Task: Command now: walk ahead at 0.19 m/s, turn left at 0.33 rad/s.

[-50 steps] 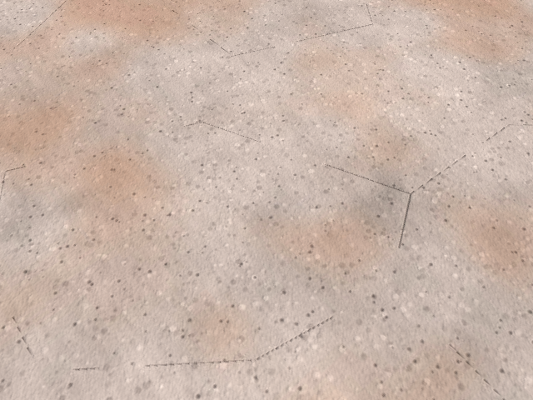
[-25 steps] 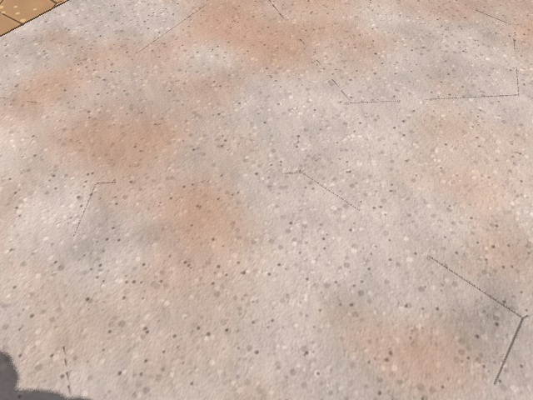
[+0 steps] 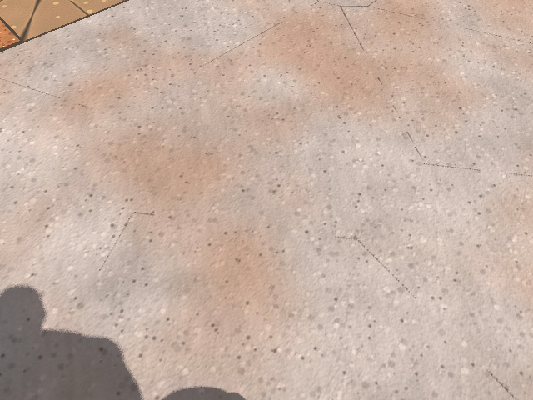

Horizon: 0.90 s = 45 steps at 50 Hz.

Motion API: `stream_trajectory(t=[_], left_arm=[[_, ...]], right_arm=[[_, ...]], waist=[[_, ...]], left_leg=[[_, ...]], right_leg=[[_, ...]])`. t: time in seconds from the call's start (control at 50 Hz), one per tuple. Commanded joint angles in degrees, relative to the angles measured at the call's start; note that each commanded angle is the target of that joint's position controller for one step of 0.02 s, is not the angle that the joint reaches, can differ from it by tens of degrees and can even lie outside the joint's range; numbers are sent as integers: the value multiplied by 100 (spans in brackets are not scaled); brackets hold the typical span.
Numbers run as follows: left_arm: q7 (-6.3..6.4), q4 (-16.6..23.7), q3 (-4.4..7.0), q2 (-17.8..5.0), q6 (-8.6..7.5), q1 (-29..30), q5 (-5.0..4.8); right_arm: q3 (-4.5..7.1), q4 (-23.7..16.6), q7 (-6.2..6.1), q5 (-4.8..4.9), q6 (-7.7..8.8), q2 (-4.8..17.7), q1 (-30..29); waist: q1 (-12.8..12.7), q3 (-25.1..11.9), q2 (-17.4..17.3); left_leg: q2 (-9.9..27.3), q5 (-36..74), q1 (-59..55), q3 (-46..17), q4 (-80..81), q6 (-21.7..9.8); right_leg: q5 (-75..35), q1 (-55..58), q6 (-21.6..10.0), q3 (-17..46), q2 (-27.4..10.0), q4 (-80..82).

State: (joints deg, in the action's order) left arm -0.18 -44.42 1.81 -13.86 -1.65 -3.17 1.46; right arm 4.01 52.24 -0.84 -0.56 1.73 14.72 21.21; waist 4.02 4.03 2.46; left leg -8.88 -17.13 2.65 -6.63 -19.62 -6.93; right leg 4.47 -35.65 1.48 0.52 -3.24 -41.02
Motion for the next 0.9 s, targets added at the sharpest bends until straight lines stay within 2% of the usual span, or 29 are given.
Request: stream_trajectory(t=[0.02,0.04,0.06,0.08,0.1,0.12,0.14,0.16,0.18,0.2,0.22,0.24,0.3,0.36,0.4,0.42,0.44,0.46,0.48,0.5,0.52,0.56,0.58,0.66,0.86,0.9], left_arm=[[46,267,74,-510,-136,-165,-13],[78,139,119,-647,-174,-563,-4],[113,-14,151,-724,-234,-1037,8],[154,-137,173,-838,-340,-1553,45],[169,-43,222,-1267,-373,-1824,71],[120,-34,228,-1198,-240,-1754,-95],[72,66,152,-846,-173,-1361,-183],[72,135,45,-476,-139,-943,-174],[94,138,-53,-251,-105,-672,-112],[123,89,-91,-231,-93,-605,-74],[128,21,-68,-351,-75,-591,-27],[122,-42,-59,-414,-75,-633,-3],[113,-199,-28,-575,-57,-792,-7],[98,-283,27,-712,58,-856,-17],[108,-317,49,-741,158,-801,-52],[121,-350,46,-716,198,-825,-75],[125,-413,39,-657,216,-951,-76],[105,-418,22,-550,213,-1029,-96],[82,-425,3,-379,212,-1120,-169],[56,-544,-14,-327,207,-1050,-151],[39,-635,-20,-287,186,-1140,-114],[38,-819,8,-437,141,-1319,-75],[40,-888,8,-466,123,-1347,-64],[73,-1113,-42,-341,102,-1298,-91],[150,-1581,-98,-217,113,-1494,-93],[148,-1582,-88,-240,123,-1441,-99]], right_arm=[[127,-229,-85,-73,9,716,221],[141,-282,-99,-67,36,796,56],[151,-309,-95,-14,72,868,-110],[123,-396,-64,63,128,816,-220],[42,-559,-67,174,157,419,266],[70,-400,-110,197,63,456,1015],[95,-147,-125,-9,-55,668,955],[87,-163,-86,-108,-121,659,510],[58,-201,-44,-103,-185,549,257],[27,-217,-1,-104,-269,464,148],[-6,-134,26,-113,-352,387,262],[-30,-94,34,-91,-401,346,304],[-109,-17,-11,-68,-484,258,64],[-145,17,-30,-49,-506,312,-235],[-172,144,-31,-41,-458,266,-147],[-192,221,-40,-49,-411,224,-73],[-214,220,-56,-83,-351,253,-140],[-216,202,-86,-158,-274,411,-147],[-204,219,-93,-79,-234,569,-424],[-282,271,-73,-34,-169,315,-589],[-316,301,-72,-24,-102,249,-727],[-298,395,-98,5,-46,331,-679],[-296,455,-105,17,-40,322,-594],[-311,658,-110,4,-72,202,-271],[-360,954,-141,15,-59,82,-152],[-323,946,-177,5,-62,165,-197]], waist=[[-136,-515,-819],[-327,-607,-847],[-611,-712,-749],[-872,-994,-445],[-688,-1763,705],[-403,-2486,1212],[-297,-2004,327],[-288,-1323,-69],[-203,-914,-91],[-157,-707,167],[-111,-676,386],[-89,-729,448],[-192,-765,528],[-323,-655,654],[-239,-531,542],[-198,-439,438],[-217,-294,251],[-293,-234,-96],[-558,17,-718],[-583,39,-820],[-691,-8,-852],[-708,-89,-814],[-673,-73,-683],[-504,-9,-314],[-480,-79,-221],[-472,-31,-237]], left_leg=[[1386,5519,-323,-616,-642,-76],[1418,5752,-268,-715,-949,4],[1327,5674,-243,-693,-1474,86],[1043,4683,183,-592,-2334,194],[316,755,1173,-102,-4071,381],[-203,-2018,1755,-5,-5010,451],[75,-1718,1910,-279,-5398,478],[259,-1430,2010,-252,-5227,533],[442,-1247,1938,-219,-4766,592],[566,-1045,1712,-157,-4304,663],[502,-908,1388,60,-4117,721],[489,-880,1201,166,-3762,748],[597,-930,1053,401,-2700,766],[674,-645,916,554,-1942,689],[671,-226,570,689,-1245,580],[685,64,298,682,-749,484],[840,278,173,405,-258,383],[1361,29,212,-272,172,246],[1687,-723,1151,-773,460,59],[1776,-1193,1924,-871,802,104],[1662,-1154,2113,-730,874,263],[1423,-718,1910,-448,777,415],[1364,-446,1685,-354,675,409],[1324,60,1175,-221,425,304],[1318,610,914,-99,318,291],[1302,683,789,14,233,297]], right_leg=[[-10,848,-240,-171,388,674],[46,1356,-366,-131,468,932],[-380,1915,-479,-145,474,1483],[-2008,2909,-630,182,11,1843],[-5636,4290,-1267,1666,-1648,1234],[-6529,4582,-2112,2902,-2415,1411],[-5079,3874,-2118,2687,-2169,1660],[-3694,3181,-1884,2078,-1750,1913],[-2739,2635,-1600,1609,-1389,2220],[-2145,2238,-1419,1250,-1116,2465],[-1875,1946,-1324,952,-894,2550],[-1675,1856,-1266,799,-783,2574],[-443,1930,-1252,830,-756,2720],[1281,1849,-1201,1070,-758,2931],[1927,1602,-1069,1124,-732,2950],[2210,1382,-922,1119,-697,2950],[2418,1201,-686,1115,-645,2952],[2242,1146,-449,992,-484,2668],[1692,1534,-291,451,13,2480],[929,2478,-264,309,103,2159],[573,2926,-293,337,48,2104],[450,3065,-359,429,-81,2103],[471,2890,-397,487,-129,2153],[574,2457,-382,530,-142,2319],[166,2592,-389,517,-161,2223],[72,2398,-423,555,-109,2105]])
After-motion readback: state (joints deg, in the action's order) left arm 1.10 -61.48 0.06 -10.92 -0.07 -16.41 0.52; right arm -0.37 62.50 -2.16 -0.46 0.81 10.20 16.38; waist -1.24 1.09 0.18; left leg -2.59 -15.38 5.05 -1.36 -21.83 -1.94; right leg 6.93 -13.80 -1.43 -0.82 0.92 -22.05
